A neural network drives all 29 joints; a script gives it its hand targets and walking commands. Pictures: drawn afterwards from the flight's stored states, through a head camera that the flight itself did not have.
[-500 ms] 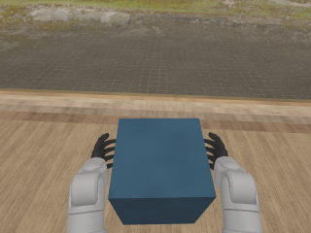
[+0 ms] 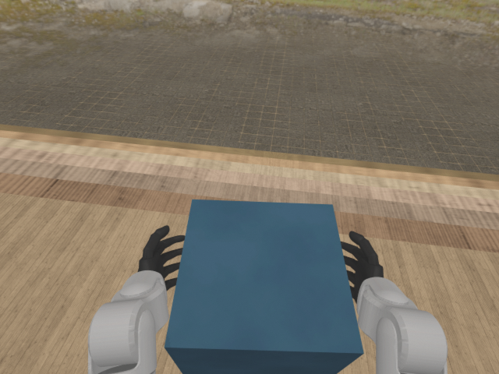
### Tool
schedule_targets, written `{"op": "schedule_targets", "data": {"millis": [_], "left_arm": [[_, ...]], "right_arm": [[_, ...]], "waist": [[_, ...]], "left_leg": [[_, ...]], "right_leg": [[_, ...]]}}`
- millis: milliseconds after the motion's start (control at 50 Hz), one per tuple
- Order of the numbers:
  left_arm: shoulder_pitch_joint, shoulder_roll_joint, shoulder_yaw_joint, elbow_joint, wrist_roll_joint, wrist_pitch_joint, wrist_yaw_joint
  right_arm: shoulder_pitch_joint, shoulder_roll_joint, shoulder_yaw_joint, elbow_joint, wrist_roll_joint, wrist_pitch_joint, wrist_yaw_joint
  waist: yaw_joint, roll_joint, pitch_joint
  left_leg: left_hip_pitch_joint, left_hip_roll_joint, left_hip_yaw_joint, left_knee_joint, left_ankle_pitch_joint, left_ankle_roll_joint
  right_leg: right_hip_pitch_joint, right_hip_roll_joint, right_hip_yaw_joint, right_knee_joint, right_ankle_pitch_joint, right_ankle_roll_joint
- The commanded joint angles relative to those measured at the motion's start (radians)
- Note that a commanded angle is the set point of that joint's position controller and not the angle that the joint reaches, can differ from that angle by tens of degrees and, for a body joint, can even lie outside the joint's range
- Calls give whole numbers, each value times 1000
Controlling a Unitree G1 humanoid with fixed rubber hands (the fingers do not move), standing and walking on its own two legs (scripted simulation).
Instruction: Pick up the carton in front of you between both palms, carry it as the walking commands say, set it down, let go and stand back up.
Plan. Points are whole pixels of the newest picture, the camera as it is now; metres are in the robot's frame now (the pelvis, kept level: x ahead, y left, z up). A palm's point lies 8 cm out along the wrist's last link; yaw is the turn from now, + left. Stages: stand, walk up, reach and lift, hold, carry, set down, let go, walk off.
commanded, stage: carry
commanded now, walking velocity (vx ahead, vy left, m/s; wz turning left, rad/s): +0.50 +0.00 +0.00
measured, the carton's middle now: (257, 300) +0.24 +0.01 +0.03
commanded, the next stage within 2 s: none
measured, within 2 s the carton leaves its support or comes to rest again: neither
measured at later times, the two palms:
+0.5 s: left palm (205, 150) +0.56 +0.14 +0.09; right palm (339, 157) +0.57 -0.16 +0.08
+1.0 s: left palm (213, 76) +0.95 +0.18 +0.10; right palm (307, 78) +0.95 -0.12 +0.10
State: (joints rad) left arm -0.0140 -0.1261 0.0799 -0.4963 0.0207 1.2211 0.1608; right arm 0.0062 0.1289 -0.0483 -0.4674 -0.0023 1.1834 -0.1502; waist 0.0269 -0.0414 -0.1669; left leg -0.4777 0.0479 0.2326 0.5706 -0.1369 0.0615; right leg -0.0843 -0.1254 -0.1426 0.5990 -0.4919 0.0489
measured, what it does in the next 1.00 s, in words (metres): walks ahead: right foot, then left foot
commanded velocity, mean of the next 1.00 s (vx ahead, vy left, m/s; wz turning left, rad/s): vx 0.50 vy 0.00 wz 0.00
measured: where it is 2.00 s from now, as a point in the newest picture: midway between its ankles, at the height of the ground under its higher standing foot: (255, 211)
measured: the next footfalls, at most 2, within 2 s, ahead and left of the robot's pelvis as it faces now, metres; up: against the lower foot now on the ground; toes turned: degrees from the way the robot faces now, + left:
right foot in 0.46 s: +0.48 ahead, -0.11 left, +0.00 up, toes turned -12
left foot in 0.96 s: +0.81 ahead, +0.10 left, +0.00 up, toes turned +10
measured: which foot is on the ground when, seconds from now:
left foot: down 0.00-0.48, up 0.50-0.94, down 0.96-1.00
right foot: up 0.00-0.44, down 0.46-0.96, up 0.98-1.00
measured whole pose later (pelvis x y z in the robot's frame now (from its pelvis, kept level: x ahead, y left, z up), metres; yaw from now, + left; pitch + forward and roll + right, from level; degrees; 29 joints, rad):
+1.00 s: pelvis +0.66 +0.02 -0.01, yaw +0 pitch +3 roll +0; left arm -0.28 -0.06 0.15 -0.28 0.02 1.14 0.15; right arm -0.29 0.14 -0.14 -0.25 -0.03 1.11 -0.17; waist -0.02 -0.04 -0.08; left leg -0.56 0.04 0.20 0.65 -0.13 0.11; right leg -0.05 -0.08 -0.16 0.73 -0.54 0.01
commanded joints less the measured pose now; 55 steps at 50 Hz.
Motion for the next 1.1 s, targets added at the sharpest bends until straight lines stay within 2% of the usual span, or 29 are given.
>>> {"op": "schedule_targets", "data": {"millis": [0,40,100,220,320,360,380,400,420,440,460,480,500,520,560,680,760,800,860,880,900,920,940,960,980,1000,1020,1040,1080], "left_arm": [[-380,-710,-628,-115,-268,-19,-110],[-340,-783,-638,-96,-249,-41,-136],[-318,-823,-648,-98,-208,-76,-152],[-287,-717,-638,-107,-165,-69,-122],[-292,-673,-655,-145,-208,-23,-117],[-299,-660,-652,-143,-228,-13,-119],[-288,-655,-644,-135,-232,-12,-118],[-292,-660,-639,-136,-231,-14,-120],[-299,-650,-638,-137,-233,-17,-121],[-302,-667,-645,-134,-251,-20,-125],[-302,-723,-652,-126,-264,-24,-136],[-291,-763,-655,-124,-267,-35,-148],[-323,-801,-670,-141,-275,-46,-159],[-330,-837,-673,-135,-269,-57,-170],[-335,-862,-685,-123,-267,-74,-188],[-352,-732,-658,-83,-241,-93,-190],[-431,-612,-609,-36,-220,-90,-145],[-509,-553,-579,-5,-212,-89,-112],[-626,-482,-518,83,-189,-91,-57],[-670,-471,-500,118,-180,-92,-41],[-715,-456,-484,150,-174,-95,-25],[-765,-460,-482,151,-175,-102,-12],[-793,-487,-480,169,-181,-107,-5],[-835,-507,-462,224,-176,-116,1],[-848,-577,-433,248,-176,-133,3],[-899,-628,-425,275,-176,-147,2],[-931,-673,-414,295,-167,-159,-1],[-967,-707,-414,307,-163,-171,-6],[-986,-725,-411,353,-135,-195,-14]], "right_arm": [[-354,788,580,-121,217,-7,56],[-399,855,644,-156,248,-27,89],[-419,870,699,-178,275,-49,132],[-353,734,666,-135,268,-35,143],[-281,691,610,-132,222,1,112],[-302,684,602,-148,211,12,97],[-312,682,602,-157,209,16,92],[-323,672,605,-168,210,18,90],[-343,681,613,-198,215,19,90],[-338,695,622,-192,222,21,91],[-342,731,637,-191,226,12,95],[-340,778,645,-173,228,4,105],[-339,824,650,-156,218,-6,115],[-338,865,659,-142,218,-18,126],[-329,904,668,-118,204,-43,138],[-367,818,667,-98,175,-69,121],[-461,707,616,-59,171,-60,83],[-538,644,574,-26,168,-57,55],[-638,556,485,68,155,-61,12],[-649,536,449,119,145,-66,-2],[-656,515,416,175,134,-73,-15],[-695,497,390,196,130,-82,-25],[-739,490,372,234,124,-93,-33],[-784,541,383,243,140,-103,-35],[-860,598,404,219,162,-114,-25],[-926,652,423,218,184,-129,-15],[-989,708,446,229,211,-143,-3],[-1049,751,466,230,233,-158,9],[-1122,800,497,248,254,-182,28]], "waist": [[-64,109,-149],[-50,71,-169],[-50,126,-144],[-49,185,-26],[-53,218,50],[-38,213,8],[-20,178,-58],[4,117,-149],[4,-138,-240],[-2,-269,-244],[-7,-178,-227],[-9,-85,-212],[-10,-45,-208],[-18,-9,-192],[-20,-37,-161],[-10,-84,-28],[16,-87,37],[13,-91,54],[-10,-100,49],[-39,-66,-10],[-96,2,-101],[-144,174,-215],[-109,461,-289],[-106,378,-292],[-98,271,-305],[-103,183,-303],[-95,132,-303],[-82,119,-303],[-66,134,-312]], "left_leg": [[608,377,-649,-345,-65,165],[531,327,-486,-357,-37,100],[484,282,-341,-405,-12,70],[539,192,-139,-401,231,52],[536,184,-70,-364,344,38],[509,175,-19,-206,549,13],[464,131,23,-42,584,-13],[321,94,18,161,422,-40],[64,3,-2,496,103,-78],[-176,-78,-106,695,-315,-78],[-237,-5,-206,797,-324,-51],[-220,39,-229,792,-296,-35],[-187,61,-241,732,-240,-29],[-146,87,-245,657,-175,-33],[-110,83,-202,532,-121,-40],[-174,63,-105,230,43,-55],[-170,41,-66,102,86,-45],[-147,27,-54,63,79,-32],[-59,-3,-31,16,45,0],[72,-39,-8,5,3,22],[278,-81,13,-34,-74,39],[522,88,-247,-81,-161,81],[695,324,-760,-215,-126,188],[742,329,-818,-243,-17,226],[710,296,-703,-198,86,204],[653,284,-614,-156,162,165],[593,267,-546,-150,180,149],[548,253,-496,-156,152,140],[530,237,-425,-151,222,135]], "right_leg": [[-718,22,111,651,33,-64],[-633,-31,132,542,140,-69],[-595,-10,80,372,250,-64],[-598,41,-22,66,428,-52],[-478,70,-104,-81,471,-79],[-298,115,-152,-111,446,-95],[-132,160,-180,-134,388,-98],[96,93,-89,-125,322,-111],[284,-185,387,-217,159,-214],[379,-315,691,-367,209,-312],[357,-312,602,-354,361,-311],[273,-275,471,-331,458,-261],[205,-267,392,-332,452,-233],[128,-233,333,-374,387,-205],[41,-196,211,-415,324,-168],[43,-134,58,-456,308,-182],[47,-125,28,-421,368,-195],[58,-123,24,-392,429,-199],[74,-121,6,-274,579,-186],[52,-98,-26,-140,699,-171],[-9,-47,-66,77,749,-140],[-196,20,-66,383,548,-96],[-485,168,12,668,30,-50],[-621,157,126,820,-31,-73],[-655,109,158,856,12,-114],[-656,94,175,853,27,-121],[-640,71,182,807,68,-124],[-618,51,179,764,113,-123],[-617,56,150,704,133,-125]]}}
